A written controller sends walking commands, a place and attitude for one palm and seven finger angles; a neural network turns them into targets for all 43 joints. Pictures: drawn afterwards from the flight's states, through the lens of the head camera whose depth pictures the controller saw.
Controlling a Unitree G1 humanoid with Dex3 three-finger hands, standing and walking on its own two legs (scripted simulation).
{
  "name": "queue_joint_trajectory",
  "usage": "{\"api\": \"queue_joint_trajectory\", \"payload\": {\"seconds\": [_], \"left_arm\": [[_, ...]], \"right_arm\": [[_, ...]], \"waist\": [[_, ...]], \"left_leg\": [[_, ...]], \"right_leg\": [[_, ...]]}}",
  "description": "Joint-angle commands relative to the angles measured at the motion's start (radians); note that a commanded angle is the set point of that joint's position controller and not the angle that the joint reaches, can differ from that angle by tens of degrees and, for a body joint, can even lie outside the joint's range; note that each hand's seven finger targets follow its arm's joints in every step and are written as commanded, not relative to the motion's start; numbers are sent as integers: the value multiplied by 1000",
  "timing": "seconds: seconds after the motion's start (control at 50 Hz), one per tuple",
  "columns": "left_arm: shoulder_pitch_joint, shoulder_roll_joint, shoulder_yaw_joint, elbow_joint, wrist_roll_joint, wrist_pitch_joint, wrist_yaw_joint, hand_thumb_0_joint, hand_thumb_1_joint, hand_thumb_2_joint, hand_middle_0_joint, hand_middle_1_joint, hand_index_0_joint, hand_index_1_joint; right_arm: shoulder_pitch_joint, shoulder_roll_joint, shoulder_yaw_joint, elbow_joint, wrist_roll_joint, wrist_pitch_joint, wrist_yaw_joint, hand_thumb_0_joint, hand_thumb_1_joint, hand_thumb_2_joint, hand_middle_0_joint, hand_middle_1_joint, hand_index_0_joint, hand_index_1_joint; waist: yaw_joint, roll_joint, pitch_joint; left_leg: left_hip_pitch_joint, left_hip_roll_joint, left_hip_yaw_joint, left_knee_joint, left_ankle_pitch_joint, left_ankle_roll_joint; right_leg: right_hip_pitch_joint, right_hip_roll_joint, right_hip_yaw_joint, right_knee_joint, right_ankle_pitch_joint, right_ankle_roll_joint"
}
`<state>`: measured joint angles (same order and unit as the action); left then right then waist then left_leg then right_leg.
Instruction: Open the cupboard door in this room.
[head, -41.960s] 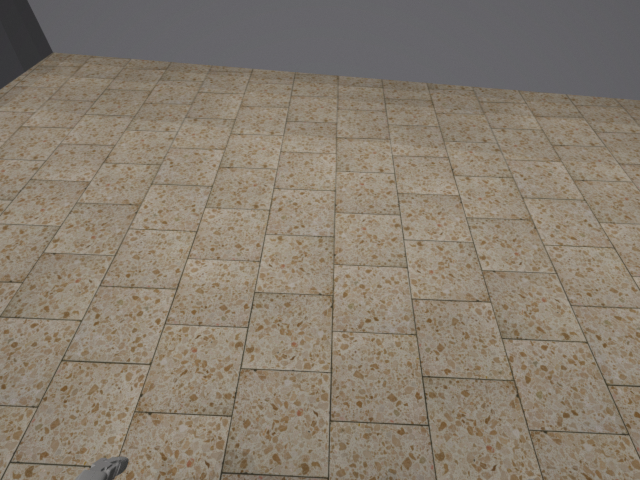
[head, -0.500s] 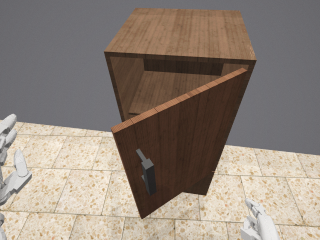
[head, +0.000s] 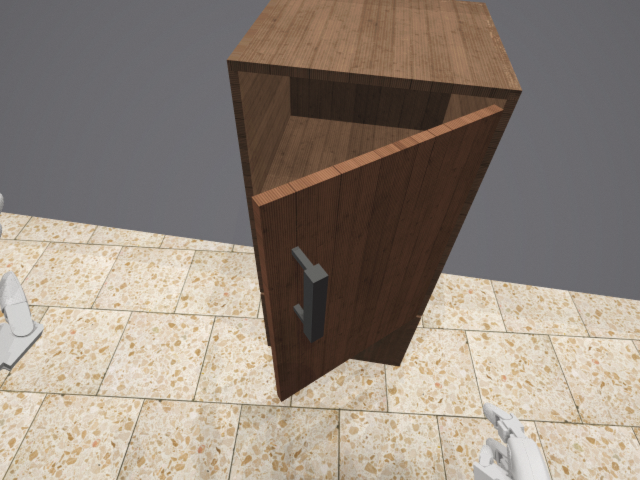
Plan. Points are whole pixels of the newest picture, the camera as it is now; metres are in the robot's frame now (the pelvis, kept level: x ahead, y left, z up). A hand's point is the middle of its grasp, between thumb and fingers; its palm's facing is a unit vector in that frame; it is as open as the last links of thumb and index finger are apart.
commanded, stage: step back with the hand held close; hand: left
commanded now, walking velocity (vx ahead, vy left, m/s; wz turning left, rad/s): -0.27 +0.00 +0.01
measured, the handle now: (306, 296) +0.35 +0.04 +0.02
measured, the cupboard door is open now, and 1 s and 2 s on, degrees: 42 42 42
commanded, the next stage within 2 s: stop stepping back and stand still in 0.70 s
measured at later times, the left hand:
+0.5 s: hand out of the picture +0.13 +0.28 +0.18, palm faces +0.46 -0.73 -0.51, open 7.4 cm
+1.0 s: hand out of the picture +0.05 +0.23 +0.18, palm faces +0.33 -0.80 -0.50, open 7.4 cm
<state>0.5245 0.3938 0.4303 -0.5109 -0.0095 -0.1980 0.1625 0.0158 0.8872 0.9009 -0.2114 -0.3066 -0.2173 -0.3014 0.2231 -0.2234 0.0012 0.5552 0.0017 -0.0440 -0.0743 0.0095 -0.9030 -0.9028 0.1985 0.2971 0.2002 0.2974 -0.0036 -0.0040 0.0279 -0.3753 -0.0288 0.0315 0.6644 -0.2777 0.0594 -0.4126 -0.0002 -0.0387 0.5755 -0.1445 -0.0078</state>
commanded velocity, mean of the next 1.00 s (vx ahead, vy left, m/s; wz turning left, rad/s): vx -0.26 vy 0.02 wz -0.03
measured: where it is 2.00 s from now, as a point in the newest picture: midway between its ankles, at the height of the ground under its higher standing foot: outside the picture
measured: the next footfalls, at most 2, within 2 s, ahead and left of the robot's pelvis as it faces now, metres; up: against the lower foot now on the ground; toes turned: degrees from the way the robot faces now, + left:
right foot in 0.74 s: -0.19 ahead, -0.10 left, +0.00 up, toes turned -2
left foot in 1.52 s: -0.13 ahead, +0.11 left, +0.00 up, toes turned -1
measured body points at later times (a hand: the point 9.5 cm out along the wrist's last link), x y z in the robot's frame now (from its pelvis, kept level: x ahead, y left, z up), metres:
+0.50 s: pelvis -0.06 +0.00 +0.00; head -0.04 +0.03 +0.44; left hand +0.10 +0.31 +0.21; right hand +0.13 -0.24 -0.07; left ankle +0.05 +0.09 -0.72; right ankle -0.01 -0.13 -0.69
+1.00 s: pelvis -0.16 -0.03 +0.00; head -0.16 +0.00 +0.45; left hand +0.03 +0.27 +0.21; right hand -0.02 -0.29 -0.06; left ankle +0.00 +0.07 -0.72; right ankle -0.26 -0.16 -0.72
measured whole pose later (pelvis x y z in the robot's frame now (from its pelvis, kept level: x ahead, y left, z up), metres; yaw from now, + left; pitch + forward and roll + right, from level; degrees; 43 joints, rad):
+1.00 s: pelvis -0.16 -0.03 +0.00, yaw -1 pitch +0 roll -3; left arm 0.61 0.51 0.49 -0.53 -0.08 -0.22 0.12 0.01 0.88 0.90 -0.22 -0.31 -0.22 -0.30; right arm 0.23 -0.22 0.00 0.61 0.00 -0.08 -0.07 0.01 -0.90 -0.90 0.20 0.30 0.20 0.30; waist -0.07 -0.01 -0.01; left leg -0.50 0.04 -0.01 0.51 -0.05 0.01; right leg -0.07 0.04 -0.01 0.50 -0.42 0.00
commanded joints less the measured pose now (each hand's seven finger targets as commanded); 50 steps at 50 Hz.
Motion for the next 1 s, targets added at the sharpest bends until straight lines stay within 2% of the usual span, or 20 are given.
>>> {"api": "queue_joint_trajectory", "payload": {"seconds": [0.0,0.1,0.16,0.24,0.3,0.36,0.4,0.42,0.44,0.5,0.62,0.66,0.72,0.76,0.78,0.8,0.84,0.88,0.92,0.98], "left_arm": [[-65,190,136,-214,5,-73,24,0,900,900,-200,-300,-200,-300],[-79,183,150,-205,24,-83,12,0,900,900,-200,-300,-200,-300],[-51,188,149,-218,4,-91,5,0,900,900,-200,-300,-200,-300],[-41,204,143,-254,-8,-94,8,0,900,900,-200,-300,-200,-300],[-9,231,161,-258,-20,-97,20,0,900,900,-200,-300,-200,-300],[29,231,178,-261,-24,-107,27,0,900,900,-200,-300,-200,-300],[28,221,212,-271,-10,-118,25,0,900,900,-200,-300,-200,-300],[7,233,222,-271,-7,-119,25,0,900,900,-200,-300,-200,-300],[-23,235,213,-297,-10,-118,22,0,900,900,-200,-300,-200,-300],[-21,174,147,-237,-28,-101,23,0,900,900,-200,-300,-200,-300],[-97,172,71,-279,-38,-96,7,0,900,900,-200,-300,-200,-300],[-93,197,90,-290,-52,-114,-8,0,900,900,-200,-300,-200,-300],[-36,315,201,-302,-59,-150,-14,0,900,900,-200,-300,-200,-300],[-51,281,174,-295,-63,-137,-21,0,900,900,-200,-300,-200,-300],[6,308,214,-257,-63,-123,-27,0,900,900,-200,-300,-200,-300],[81,304,228,-226,-66,-104,-32,0,900,900,-200,-300,-200,-300],[99,262,204,-199,-79,-83,-34,0,900,900,-200,-300,-200,-300],[109,274,213,-182,-77,-78,-25,0,900,900,-200,-300,-200,-300],[100,263,202,-193,-83,-76,-18,0,900,900,-200,-300,-200,-300],[82,250,167,-197,-71,-70,-8,0,900,900,-200,-300,-200,-300]], "right_arm": [[-101,-149,-53,-159,2,-64,-15,0,-900,-900,200,300,200,300],[-117,-143,-61,-159,-2,-73,-14,0,-900,-900,200,300,200,300],[-98,-136,-65,-141,-3,-77,-5,0,-900,-900,200,300,200,300],[-99,-121,-70,-129,-1,-67,10,0,-900,-900,200,300,200,300],[-105,-107,-68,-116,-2,-50,19,0,-900,-900,200,300,200,300],[-119,-119,-69,-122,4,-39,11,0,-900,-900,200,300,200,300],[-141,-148,-74,-135,-3,-58,-2,0,-900,-900,200,300,200,300],[-155,-138,-80,-132,-7,-71,-8,0,-900,-900,200,300,200,300],[-134,-121,-85,-121,-15,-86,-8,0,-900,-900,200,300,200,300],[-122,-108,-88,-71,-18,-121,8,0,-900,-900,200,300,200,300],[-112,-107,-62,-7,-31,-144,21,0,-900,-900,200,300,200,300],[-120,-94,-56,-12,-30,-131,32,0,-900,-900,200,300,200,300],[-145,-62,-37,-28,-30,-98,31,0,-900,-900,200,300,200,300],[-181,-66,-41,-67,1,-100,20,0,-900,-900,200,300,200,300],[-193,-74,-36,-93,7,-97,10,0,-900,-900,200,300,200,300],[-184,-66,-25,-106,4,-86,2,0,-900,-900,200,300,200,300],[-159,-82,-15,-103,9,-79,-4,0,-900,-900,200,300,200,300],[-148,-107,-21,-107,4,-85,-4,0,-900,-900,200,300,200,300],[-154,-117,-28,-111,-3,-92,-8,0,-900,-900,200,300,200,300],[-121,-105,-39,-98,-4,-94,-9,0,-900,-900,200,300,200,300]], "waist": [[-6,96,-70],[2,138,-50],[-8,31,-108],[-16,-48,-136],[-21,-98,-155],[-24,17,-144],[-8,259,-145],[-5,312,-141],[-13,252,-146],[-3,126,-131],[-4,278,-216],[11,225,-257],[7,-11,-279],[-6,-175,-247],[-4,-171,-226],[-11,-88,-225],[-14,73,-197],[-5,181,-184],[-8,191,-105],[-23,-3,-48]], "left_leg": [[-372,156,-213,-328,-410,50],[-555,235,-270,-381,-437,90],[-382,161,-210,-248,-230,51],[-215,65,-134,-56,-245,-6],[-39,36,-102,29,-142,-33],[-77,101,-170,-154,-192,-1],[-410,287,-347,-445,-444,85],[-468,377,-434,-548,-463,124],[-413,405,-441,-551,-393,137],[-126,348,-315,-424,-168,116],[168,275,-222,-485,-20,11],[247,247,-158,-370,175,-34],[289,122,9,-78,182,-91],[210,37,26,12,137,-88],[193,35,29,18,168,-80],[203,36,27,-15,264,-69],[279,88,-41,-150,474,-47],[252,150,-123,-235,256,-8],[124,125,-145,-329,-88,-36],[216,28,-34,-69,-49,-96]], "right_leg": [[330,-31,154,20,-170,4],[488,41,128,238,28,25],[380,-11,214,127,158,-8],[170,-151,387,-106,-38,-76],[1,-202,383,-208,-143,-102],[16,-87,247,-107,-183,-42],[312,75,105,265,-124,22],[350,119,78,469,-184,36],[283,125,106,612,-269,33],[71,79,99,526,-357,27],[138,80,12,-3,-401,-6],[162,40,33,-249,-270,-31],[63,-165,167,-307,114,-75],[87,-160,118,-215,447,-10],[94,-150,93,-170,563,8],[106,-129,75,-133,551,14],[96,-32,24,-102,241,34],[90,30,10,-146,-122,33],[121,32,8,-221,-339,-9],[-95,-77,129,-365,-564,-88]]}}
